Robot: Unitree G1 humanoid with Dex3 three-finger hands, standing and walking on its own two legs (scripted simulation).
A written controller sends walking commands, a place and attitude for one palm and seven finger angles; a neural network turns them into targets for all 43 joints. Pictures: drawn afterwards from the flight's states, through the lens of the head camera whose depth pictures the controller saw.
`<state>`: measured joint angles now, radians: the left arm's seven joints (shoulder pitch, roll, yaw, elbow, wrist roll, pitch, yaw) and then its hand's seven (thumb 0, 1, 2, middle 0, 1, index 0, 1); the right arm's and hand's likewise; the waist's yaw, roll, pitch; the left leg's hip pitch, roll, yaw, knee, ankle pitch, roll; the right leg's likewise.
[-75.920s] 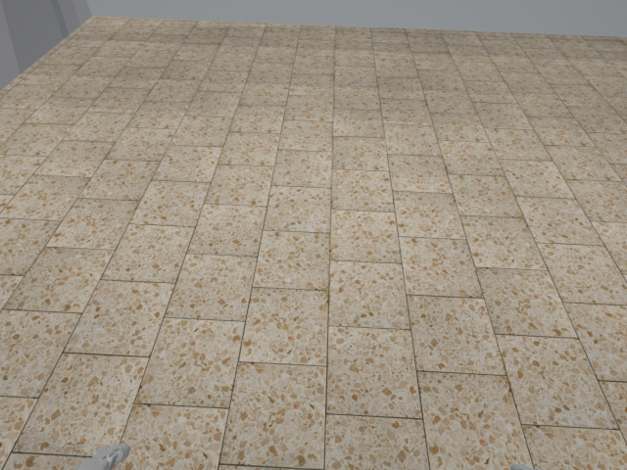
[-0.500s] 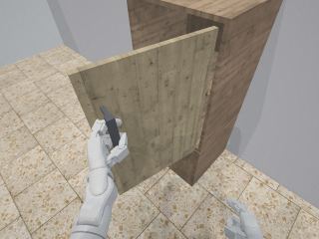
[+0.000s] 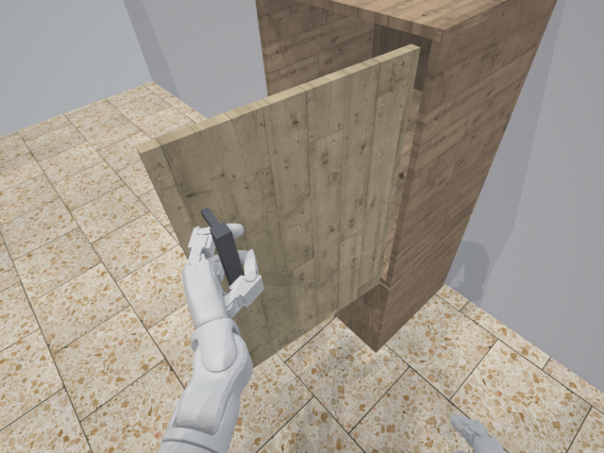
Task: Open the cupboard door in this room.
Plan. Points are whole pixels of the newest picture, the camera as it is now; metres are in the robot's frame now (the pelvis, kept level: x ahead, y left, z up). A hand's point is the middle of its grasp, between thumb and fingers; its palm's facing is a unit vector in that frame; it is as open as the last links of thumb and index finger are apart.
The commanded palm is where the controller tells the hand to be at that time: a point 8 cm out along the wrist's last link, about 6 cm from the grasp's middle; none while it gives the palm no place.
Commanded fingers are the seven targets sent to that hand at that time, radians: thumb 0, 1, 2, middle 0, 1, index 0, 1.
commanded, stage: open thumb and fingers to let go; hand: left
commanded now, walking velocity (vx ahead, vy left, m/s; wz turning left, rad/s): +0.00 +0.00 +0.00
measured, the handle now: (224, 254) +0.35 +0.12 +0.10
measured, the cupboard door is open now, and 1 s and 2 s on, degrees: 83 85 84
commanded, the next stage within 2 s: slide the hand sideways off the handle in 0.62 s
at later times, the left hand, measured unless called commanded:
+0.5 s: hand (250, 278) +0.31 +0.08 +0.10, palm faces +0.34 -0.94 +0.00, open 14.5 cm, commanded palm +0.27 +0.12 +0.09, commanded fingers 0.00 -0.50 0.30 -0.18 -0.50 -0.18 -0.50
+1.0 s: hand (242, 304) +0.28 +0.09 +0.09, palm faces -0.16 -0.99 -0.01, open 16.3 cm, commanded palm +0.26 +0.13 +0.09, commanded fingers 0.00 -0.50 0.30 -0.15 -0.30 -0.15 -0.30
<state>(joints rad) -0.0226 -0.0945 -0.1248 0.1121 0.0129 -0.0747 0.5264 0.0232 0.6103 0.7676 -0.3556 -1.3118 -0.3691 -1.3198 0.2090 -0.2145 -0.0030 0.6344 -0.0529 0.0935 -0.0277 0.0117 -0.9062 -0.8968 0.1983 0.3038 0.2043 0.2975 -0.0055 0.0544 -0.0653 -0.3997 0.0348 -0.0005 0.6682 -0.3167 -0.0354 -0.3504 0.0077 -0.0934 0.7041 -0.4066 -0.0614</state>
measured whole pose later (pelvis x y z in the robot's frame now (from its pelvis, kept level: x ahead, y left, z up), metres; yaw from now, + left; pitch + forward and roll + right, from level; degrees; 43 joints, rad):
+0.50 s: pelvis -0.01 +0.03 +0.00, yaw +0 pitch +2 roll +0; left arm -0.09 -0.12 -0.21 0.17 0.06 -0.04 0.59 0.00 -0.46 0.32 -0.27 -0.95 -0.27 -0.94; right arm 0.16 -0.18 0.02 0.60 -0.05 0.08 0.00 0.01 -0.90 -0.90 0.20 0.30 0.21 0.30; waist 0.01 0.04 -0.07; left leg -0.42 0.02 0.01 0.72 -0.33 -0.01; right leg -0.36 -0.01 -0.08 0.72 -0.40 -0.03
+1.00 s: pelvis -0.03 +0.04 +0.00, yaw +0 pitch +1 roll -1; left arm -0.13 0.06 -0.20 0.23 -0.13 -0.13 0.05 -0.01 -0.51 0.30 -0.20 -0.37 -0.14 -0.37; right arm 0.23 -0.22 0.04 0.60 0.02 0.03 -0.04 0.01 -0.91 -0.90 0.20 0.30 0.21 0.30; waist 0.01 0.06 -0.04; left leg -0.43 0.01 0.01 0.73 -0.31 0.01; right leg -0.37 -0.02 -0.08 0.72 -0.37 -0.01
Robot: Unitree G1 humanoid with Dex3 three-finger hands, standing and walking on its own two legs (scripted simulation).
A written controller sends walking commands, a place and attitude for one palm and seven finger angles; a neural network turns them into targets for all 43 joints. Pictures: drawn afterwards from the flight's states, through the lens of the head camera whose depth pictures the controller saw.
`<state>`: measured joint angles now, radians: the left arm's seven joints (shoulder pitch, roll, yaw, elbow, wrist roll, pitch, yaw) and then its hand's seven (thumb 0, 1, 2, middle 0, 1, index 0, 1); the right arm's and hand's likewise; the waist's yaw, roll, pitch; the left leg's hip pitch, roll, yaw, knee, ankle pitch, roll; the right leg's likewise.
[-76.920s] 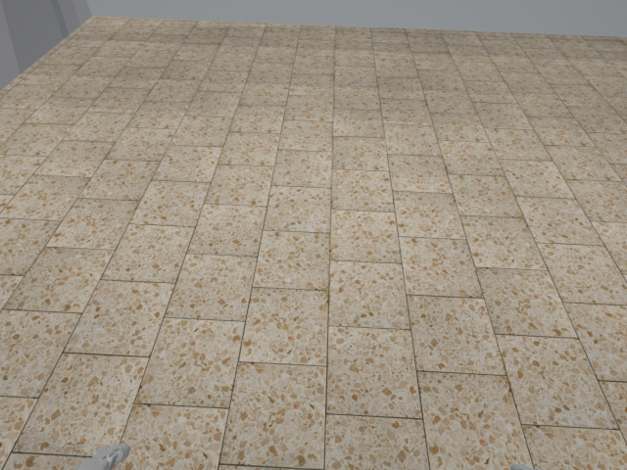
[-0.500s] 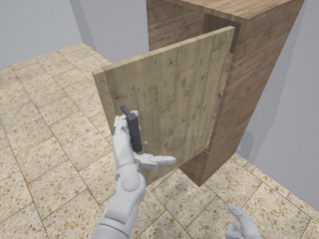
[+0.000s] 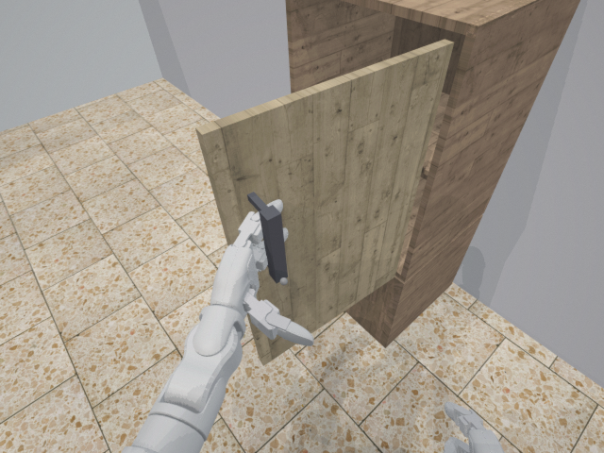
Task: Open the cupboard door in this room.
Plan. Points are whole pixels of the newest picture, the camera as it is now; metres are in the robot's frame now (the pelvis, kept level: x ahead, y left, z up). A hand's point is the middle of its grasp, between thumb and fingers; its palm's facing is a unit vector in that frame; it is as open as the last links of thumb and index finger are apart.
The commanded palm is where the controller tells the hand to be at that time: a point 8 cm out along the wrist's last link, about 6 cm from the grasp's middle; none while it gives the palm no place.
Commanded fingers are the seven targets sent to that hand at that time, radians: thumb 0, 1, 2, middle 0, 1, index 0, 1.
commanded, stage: slide the hand sideways off the handle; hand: left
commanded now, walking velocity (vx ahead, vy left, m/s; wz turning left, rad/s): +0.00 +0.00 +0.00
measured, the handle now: (267, 238) +0.38 +0.08 +0.10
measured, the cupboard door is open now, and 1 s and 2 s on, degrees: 85 84 84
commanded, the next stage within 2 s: draw the hand back to the body in 0.92 s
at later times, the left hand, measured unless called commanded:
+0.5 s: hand (256, 302) +0.28 +0.08 +0.09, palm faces -0.07 -1.00 -0.01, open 16.1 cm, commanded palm +0.25 +0.15 +0.09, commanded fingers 0.00 -0.50 0.30 -0.15 -0.30 -0.15 -0.30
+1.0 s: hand (200, 336) +0.23 +0.14 +0.09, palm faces -0.02 -1.00 -0.04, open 16.3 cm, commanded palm +0.22 +0.19 +0.09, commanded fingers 0.00 -0.50 0.30 -0.15 -0.30 -0.15 -0.30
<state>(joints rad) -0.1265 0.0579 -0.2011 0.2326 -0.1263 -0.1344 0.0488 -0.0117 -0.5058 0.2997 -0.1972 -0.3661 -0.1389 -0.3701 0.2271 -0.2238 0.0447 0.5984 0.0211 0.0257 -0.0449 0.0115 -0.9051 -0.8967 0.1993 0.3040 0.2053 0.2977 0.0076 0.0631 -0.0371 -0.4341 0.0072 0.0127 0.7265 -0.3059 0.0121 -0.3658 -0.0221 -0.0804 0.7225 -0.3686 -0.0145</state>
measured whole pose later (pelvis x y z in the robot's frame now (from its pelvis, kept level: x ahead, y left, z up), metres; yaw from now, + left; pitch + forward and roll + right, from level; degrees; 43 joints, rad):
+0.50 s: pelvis +0.02 -0.02 +0.00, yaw -2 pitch +1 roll +0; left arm 0.20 0.11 -0.10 -0.05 -0.13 -0.16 -0.01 -0.01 -0.50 0.30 -0.21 -0.33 -0.20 -0.32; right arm 0.21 -0.21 0.05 0.53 0.01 -0.03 -0.02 0.01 -0.90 -0.90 0.20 0.30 0.21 0.30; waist 0.02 0.04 -0.04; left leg -0.39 0.03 0.03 0.68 -0.32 -0.01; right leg -0.34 0.00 -0.06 0.69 -0.38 -0.03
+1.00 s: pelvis +0.03 -0.02 +0.00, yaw +0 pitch +4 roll +0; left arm 0.42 0.19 0.08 -0.17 -0.26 -0.24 -0.23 -0.01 -0.50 0.30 -0.15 -0.31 -0.16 -0.30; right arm 0.23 -0.26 0.03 0.53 0.03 -0.12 -0.06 0.01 -0.90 -0.90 0.20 0.30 0.21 0.30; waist 0.03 0.06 -0.06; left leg -0.47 0.03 -0.01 0.78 -0.37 -0.02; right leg -0.39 0.00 -0.10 0.76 -0.43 -0.04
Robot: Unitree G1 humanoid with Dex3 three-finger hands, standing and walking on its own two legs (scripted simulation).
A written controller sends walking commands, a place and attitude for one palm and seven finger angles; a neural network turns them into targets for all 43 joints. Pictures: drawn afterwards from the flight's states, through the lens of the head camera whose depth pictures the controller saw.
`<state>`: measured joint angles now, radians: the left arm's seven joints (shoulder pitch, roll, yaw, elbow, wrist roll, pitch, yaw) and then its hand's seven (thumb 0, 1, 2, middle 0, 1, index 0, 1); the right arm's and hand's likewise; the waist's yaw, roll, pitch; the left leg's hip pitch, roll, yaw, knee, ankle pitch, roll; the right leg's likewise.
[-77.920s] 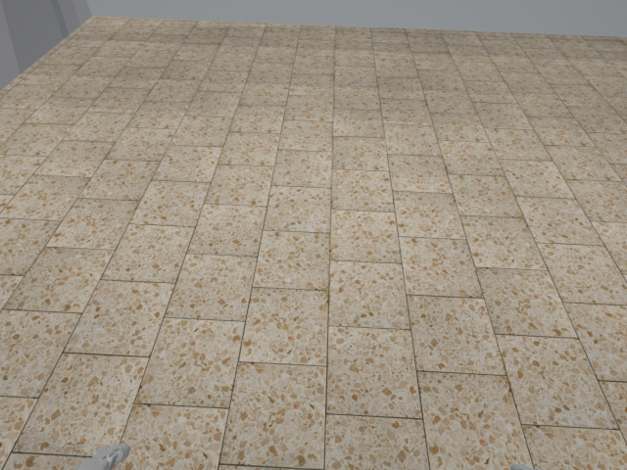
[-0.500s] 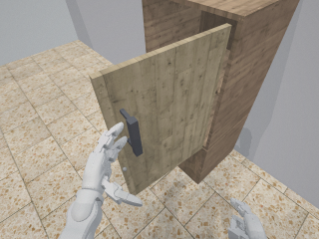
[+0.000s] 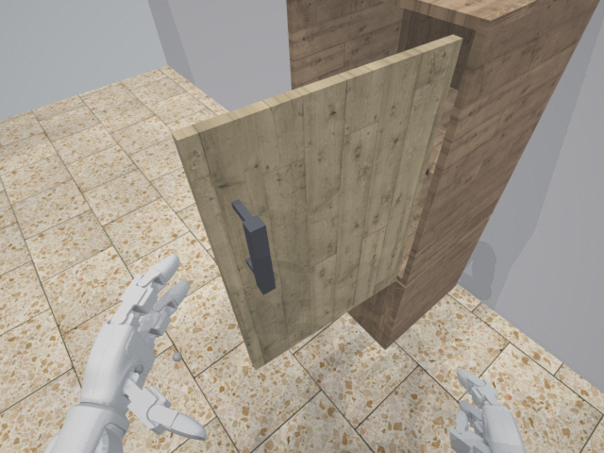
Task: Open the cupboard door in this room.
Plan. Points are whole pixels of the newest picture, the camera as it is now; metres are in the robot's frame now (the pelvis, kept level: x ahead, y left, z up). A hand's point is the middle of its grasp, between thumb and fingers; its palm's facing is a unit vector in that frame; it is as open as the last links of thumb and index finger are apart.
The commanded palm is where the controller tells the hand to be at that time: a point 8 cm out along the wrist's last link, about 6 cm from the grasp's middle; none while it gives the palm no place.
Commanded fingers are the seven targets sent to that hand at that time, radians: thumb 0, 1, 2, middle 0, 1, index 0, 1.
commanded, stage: draw the hand back to the body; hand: left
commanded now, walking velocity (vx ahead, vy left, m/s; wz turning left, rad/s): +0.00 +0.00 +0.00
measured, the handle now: (253, 248) +0.35 +0.10 +0.11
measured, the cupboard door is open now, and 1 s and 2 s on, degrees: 84 84 84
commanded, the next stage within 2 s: step back with the hand held close in 1.60 s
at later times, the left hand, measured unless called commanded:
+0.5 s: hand (131, 350) +0.20 +0.19 +0.12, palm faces -0.01 -1.00 -0.07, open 16.3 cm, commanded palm +0.17 +0.25 +0.14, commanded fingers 0.00 -0.32 0.38 -0.16 -0.30 -0.16 -0.30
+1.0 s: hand (55, 312) +0.21 +0.26 +0.16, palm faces +0.35 -0.86 -0.38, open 11.8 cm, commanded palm +0.17 +0.31 +0.18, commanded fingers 0.00 0.55 0.75 -0.19 -0.30 -0.19 -0.30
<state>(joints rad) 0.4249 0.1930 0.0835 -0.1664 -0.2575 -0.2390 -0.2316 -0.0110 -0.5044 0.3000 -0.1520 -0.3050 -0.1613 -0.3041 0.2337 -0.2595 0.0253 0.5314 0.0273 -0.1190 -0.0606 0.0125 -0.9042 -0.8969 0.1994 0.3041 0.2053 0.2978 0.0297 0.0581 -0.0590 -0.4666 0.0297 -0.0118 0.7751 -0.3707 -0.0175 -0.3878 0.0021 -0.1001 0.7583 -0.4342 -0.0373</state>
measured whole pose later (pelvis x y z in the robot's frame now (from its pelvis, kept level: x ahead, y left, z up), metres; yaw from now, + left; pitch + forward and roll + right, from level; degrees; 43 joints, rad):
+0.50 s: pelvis -0.01 +0.02 +0.01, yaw -1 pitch +1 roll -1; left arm 0.44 0.24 0.13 -0.32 -0.27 -0.07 -0.21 -0.01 -0.49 0.30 -0.15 -0.30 -0.16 -0.30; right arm 0.25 -0.24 0.07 0.54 0.04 -0.18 -0.08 0.01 -0.90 -0.90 0.20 0.30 0.21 0.30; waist 0.04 0.06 -0.06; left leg -0.39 0.01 0.01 0.73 -0.35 0.01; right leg -0.31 -0.01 -0.08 0.69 -0.39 -0.01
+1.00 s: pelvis +0.01 +0.03 +0.03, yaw -2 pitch -4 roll +0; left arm 0.49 0.31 0.23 -0.39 -0.05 -0.06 0.12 0.00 0.21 0.61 -0.18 -0.30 -0.19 -0.30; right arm 0.20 -0.22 0.05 0.63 -0.01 -0.12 -0.08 0.01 -0.90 -0.90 0.20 0.30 0.21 0.30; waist 0.07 0.06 0.02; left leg -0.14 0.00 0.04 0.45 -0.25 0.02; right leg -0.07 -0.02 -0.05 0.42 -0.28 0.01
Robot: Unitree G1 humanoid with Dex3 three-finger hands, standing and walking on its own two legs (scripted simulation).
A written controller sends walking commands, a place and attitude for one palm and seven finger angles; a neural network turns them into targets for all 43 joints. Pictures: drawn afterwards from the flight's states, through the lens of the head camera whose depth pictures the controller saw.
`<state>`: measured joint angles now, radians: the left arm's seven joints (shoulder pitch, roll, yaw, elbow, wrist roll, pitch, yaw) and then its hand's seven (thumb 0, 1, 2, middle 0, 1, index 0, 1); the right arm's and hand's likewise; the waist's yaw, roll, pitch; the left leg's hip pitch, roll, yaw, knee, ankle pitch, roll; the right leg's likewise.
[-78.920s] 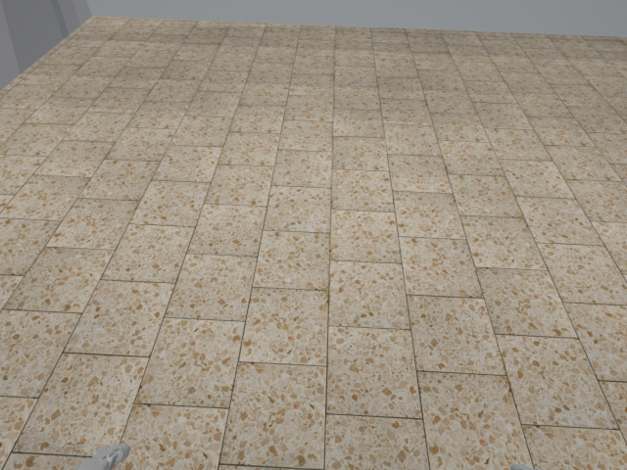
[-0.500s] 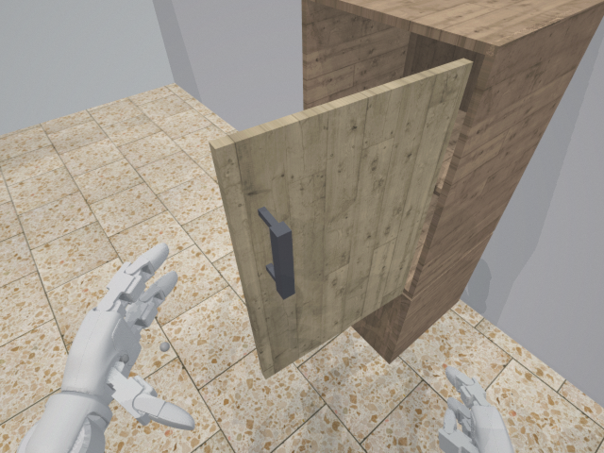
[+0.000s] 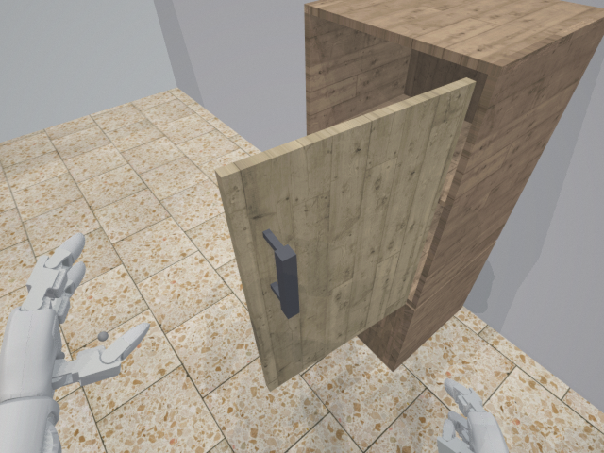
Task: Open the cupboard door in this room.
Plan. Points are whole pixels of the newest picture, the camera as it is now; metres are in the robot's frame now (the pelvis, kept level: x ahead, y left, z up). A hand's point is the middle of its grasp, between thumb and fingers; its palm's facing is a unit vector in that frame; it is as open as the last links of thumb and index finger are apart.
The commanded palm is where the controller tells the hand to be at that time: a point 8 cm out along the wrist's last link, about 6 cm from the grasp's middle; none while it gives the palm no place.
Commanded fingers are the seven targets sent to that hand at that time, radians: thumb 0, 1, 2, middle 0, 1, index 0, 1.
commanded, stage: draw the hand back to the body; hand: left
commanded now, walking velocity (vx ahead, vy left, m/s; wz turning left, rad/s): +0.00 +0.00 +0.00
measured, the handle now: (280, 274) +0.33 +0.08 +0.07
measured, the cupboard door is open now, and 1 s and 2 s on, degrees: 84 84 84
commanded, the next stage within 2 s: step back with the hand held close in 0.60 s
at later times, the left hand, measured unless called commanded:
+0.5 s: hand (89, 329) +0.19 +0.25 +0.14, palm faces +0.45 -0.81 -0.39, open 7.5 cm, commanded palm +0.14 +0.29 +0.17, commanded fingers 0.00 0.90 0.90 -0.20 -0.30 -0.20 -0.30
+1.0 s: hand (87, 340) +0.18 +0.25 +0.14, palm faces +0.32 -0.81 -0.49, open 7.4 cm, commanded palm +0.12 +0.29 +0.17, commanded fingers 0.00 0.90 0.90 -0.20 -0.30 -0.20 -0.30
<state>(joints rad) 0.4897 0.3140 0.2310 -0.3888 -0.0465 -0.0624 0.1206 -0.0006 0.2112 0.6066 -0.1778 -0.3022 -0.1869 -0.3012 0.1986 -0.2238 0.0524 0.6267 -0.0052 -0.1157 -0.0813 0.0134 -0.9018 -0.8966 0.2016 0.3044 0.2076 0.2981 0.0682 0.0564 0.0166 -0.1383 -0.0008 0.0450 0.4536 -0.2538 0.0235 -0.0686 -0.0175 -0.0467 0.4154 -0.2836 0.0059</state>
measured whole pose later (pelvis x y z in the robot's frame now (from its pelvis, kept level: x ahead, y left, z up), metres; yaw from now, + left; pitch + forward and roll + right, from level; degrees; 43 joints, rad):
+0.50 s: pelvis +0.00 -0.01 +0.00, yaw +0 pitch -4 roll +0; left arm 0.46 0.32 0.31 -0.35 -0.06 -0.06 0.11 0.01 0.86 0.89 -0.20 -0.30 -0.21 -0.30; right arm 0.18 -0.23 0.02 0.64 0.00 -0.08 -0.08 0.01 -0.90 -0.90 0.20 0.30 0.21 0.30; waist 0.08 0.06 0.03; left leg -0.10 0.02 0.04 0.41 -0.24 0.01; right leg -0.03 0.00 -0.05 0.37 -0.26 -0.01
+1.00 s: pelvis -0.03 +0.00 +0.00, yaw -1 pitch +0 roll -1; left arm 0.55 0.39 0.35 -0.45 -0.05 -0.12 0.10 0.02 0.89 0.90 -0.21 -0.30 -0.21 -0.30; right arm 0.15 -0.24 0.00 0.57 0.01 0.00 -0.08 0.01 -0.90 -0.90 0.20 0.30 0.21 0.30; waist 0.02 0.05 0.05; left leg -0.25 0.03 0.06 0.46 -0.21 0.02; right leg -0.18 0.01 -0.03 0.41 -0.22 0.00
